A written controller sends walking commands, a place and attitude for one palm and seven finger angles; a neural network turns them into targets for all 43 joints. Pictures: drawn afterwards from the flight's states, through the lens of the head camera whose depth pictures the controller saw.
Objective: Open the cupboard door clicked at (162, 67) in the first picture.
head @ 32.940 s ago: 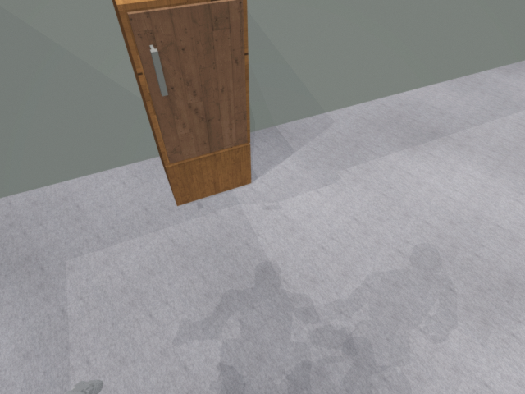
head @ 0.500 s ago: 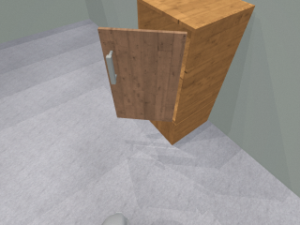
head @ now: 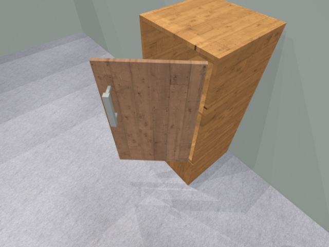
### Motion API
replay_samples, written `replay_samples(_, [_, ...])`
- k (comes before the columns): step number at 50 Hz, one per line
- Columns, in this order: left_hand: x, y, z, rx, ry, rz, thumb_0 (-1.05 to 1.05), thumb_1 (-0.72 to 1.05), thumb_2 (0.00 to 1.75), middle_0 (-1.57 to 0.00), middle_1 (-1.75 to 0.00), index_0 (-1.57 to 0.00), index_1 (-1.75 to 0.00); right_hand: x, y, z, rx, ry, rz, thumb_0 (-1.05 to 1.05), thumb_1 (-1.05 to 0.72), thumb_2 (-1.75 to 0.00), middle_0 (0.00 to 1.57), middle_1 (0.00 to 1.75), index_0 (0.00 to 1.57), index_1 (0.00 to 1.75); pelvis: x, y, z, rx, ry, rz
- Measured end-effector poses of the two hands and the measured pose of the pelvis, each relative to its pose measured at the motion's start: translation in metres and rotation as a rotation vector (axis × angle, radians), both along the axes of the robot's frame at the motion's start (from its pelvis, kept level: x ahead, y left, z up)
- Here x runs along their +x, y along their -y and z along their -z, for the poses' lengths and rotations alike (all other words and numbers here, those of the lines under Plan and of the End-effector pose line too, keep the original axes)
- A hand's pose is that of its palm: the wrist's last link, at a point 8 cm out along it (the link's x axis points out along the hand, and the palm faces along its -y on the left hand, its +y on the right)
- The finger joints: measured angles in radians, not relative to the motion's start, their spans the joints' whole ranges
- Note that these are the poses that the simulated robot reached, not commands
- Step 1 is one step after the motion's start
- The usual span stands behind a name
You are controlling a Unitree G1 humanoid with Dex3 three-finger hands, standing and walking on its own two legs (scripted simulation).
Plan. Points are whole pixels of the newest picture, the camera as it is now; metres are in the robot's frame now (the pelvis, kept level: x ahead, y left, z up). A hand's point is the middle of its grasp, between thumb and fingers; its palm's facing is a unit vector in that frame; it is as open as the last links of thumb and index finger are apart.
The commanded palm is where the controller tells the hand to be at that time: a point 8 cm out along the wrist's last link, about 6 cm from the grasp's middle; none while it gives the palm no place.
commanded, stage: come to a stop and stand still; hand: left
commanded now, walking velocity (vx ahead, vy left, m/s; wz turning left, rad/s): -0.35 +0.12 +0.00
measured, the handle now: (111, 106) +0.57 +0.22 -0.04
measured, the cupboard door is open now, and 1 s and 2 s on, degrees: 48 48 48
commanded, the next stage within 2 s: look again from close up in 1.32 s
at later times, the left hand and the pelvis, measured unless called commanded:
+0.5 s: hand out of the picture +0.13 +0.21 -0.17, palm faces +0.06 -0.96 -0.26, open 7.4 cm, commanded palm none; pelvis +0.05 +0.00 +0.00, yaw +2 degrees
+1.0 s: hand out of the picture +0.04 +0.21 -0.17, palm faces +0.03 -0.97 -0.23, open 7.3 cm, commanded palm none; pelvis +0.01 +0.02 +0.00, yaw +0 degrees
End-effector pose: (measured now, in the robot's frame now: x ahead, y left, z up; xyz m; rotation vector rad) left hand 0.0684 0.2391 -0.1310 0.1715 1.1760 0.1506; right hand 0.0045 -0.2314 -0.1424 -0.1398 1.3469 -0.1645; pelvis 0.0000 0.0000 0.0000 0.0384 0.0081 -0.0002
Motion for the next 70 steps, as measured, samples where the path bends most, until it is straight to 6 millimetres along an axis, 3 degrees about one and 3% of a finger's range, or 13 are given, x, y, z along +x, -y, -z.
replay_samples(4, [0.032, 0.011, -0.001, -0.003, -0.007, 0.023, 0.01, 0.92, 0.9, -0.19, -0.3, -0.2, -0.3, 0.007, 0.001, 0.002, 0.005, -0.063, 0.029, 0.0, -0.92, -0.9, 0.2, 0.3, 0.2, 0.3, 0.026, 0.002, -0.002, -0.029, -0.004, -0.011])
replay_samples(8, [0.052, 0.015, 0.004, -0.023, -0.028, 0.014, 0.01, 0.91, 0.9, -0.2, -0.3, -0.2, -0.3, 0.021, -0.002, -0.004, -0.011, -0.088, 0.047, 0.0, -0.91, -0.9, 0.2, 0.3, 0.19, 0.3, 0.042, 0.0, -0.004, -0.033, -0.009, -0.008])
replay_samples(17, [0.057, -0.01, 0.009, -0.015, -0.075, -0.02, 0.01, 0.91, 0.9, -0.2, -0.3, -0.2, -0.3, 0.061, -0.003, -0.014, -0.072, -0.024, 0.022, 0.0, -0.91, -0.9, 0.2, 0.3, 0.2, 0.3, 0.05, -0.013, -0.004, -0.059, -0.024, -0.013])
replay_samples(25, [0.05, -0.013, 0.003, 0.046, -0.072, -0.048, 0.01, 0.91, 0.9, -0.19, -0.3, -0.2, -0.3, 0.081, 0.009, -0.003, -0.044, -0.008, -0.025, 0.0, -0.91, -0.9, 0.21, 0.3, 0.2, 0.3, 0.05, 0.005, 0.0, -0.035, -0.011, -0.03])
replay_samples(30, [0.027, -0.002, 0.0, 0.051, -0.104, -0.048, 0.01, 0.91, 0.9, -0.19, -0.3, -0.2, -0.3, 0.095, 0.018, -0.002, -0.036, 0.014, -0.016, 0.0, -0.91, -0.9, 0.2, 0.3, 0.2, 0.3, 0.047, 0.01, -0.002, -0.033, -0.004, -0.037])
replay_samples(36, [-0.001, 0.011, 0.012, -0.015, -0.155, -0.059, 0.01, 0.91, 0.9, -0.2, -0.3, -0.2, -0.3, 0.104, 0.012, -0.012, -0.049, 0.082, -0.037, 0.0, -0.91, -0.9, 0.2, 0.3, 0.2, 0.3, 0.042, 0.005, -0.003, -0.044, 0.01, -0.027])
replay_samples(40, [-0.015, 0.014, 0.015, -0.026, -0.152, -0.053, 0.01, 0.92, 0.9, -0.2, -0.3, -0.2, -0.3, 0.101, 0.003, -0.017, -0.046, 0.111, -0.051, 0.0, -0.91, -0.9, 0.2, 0.3, 0.2, 0.3, 0.037, -0.001, -0.003, -0.056, 0.016, -0.011])
replay_samples(45, [-0.029, 0.0, 0.012, -0.011, -0.139, -0.028, 0.01, 0.92, 0.9, -0.2, -0.3, -0.2, -0.3, 0.092, -0.012, -0.017, -0.038, 0.194, -0.042, 0.0, -0.91, -0.9, 0.2, 0.3, 0.2, 0.3, 0.024, -0.013, -0.002, -0.046, 0.039, -0.006])
replay_samples(50, [-0.04, -0.017, 0.005, 0.014, -0.104, -0.029, 0.01, 0.92, 0.9, -0.2, -0.3, -0.2, -0.3, 0.068, -0.027, -0.014, -0.007, 0.187, -0.052, 0.0, -0.91, -0.9, 0.2, 0.3, 0.2, 0.3, 0.008, -0.021, -0.003, -0.041, 0.056, -0.007])
replay_samples(57, [-0.066, -0.028, -0.003, 0.041, -0.121, -0.027, 0.01, 0.91, 0.9, -0.2, -0.3, -0.2, -0.3, 0.029, -0.024, -0.009, 0.004, 0.12, -0.05, 0.0, -0.92, -0.9, 0.21, 0.3, 0.2, 0.3, -0.009, -0.024, -0.006, -0.031, 0.041, -0.012])
replay_samples(64, [-0.098, -0.02, -0.003, 0.028, -0.194, -0.045, 0.01, 0.91, 0.9, -0.19, -0.3, -0.2, -0.3, -0.006, -0.017, -0.006, 0.004, 0.032, -0.036, 0.0, -0.91, -0.9, 0.2, 0.3, 0.2, 0.3, -0.014, -0.019, -0.007, -0.028, 0.03, -0.015])
replay_samples(70, [-0.111, -0.001, 0.001, -0.007, -0.239, -0.048, 0.01, 0.91, 0.9, -0.19, -0.3, -0.2, -0.3, -0.024, -0.013, -0.006, 0.006, -0.018, -0.018, 0.0, -0.91, -0.9, 0.2, 0.3, 0.2, 0.3, -0.013, -0.013, -0.008, -0.027, 0.028, -0.012])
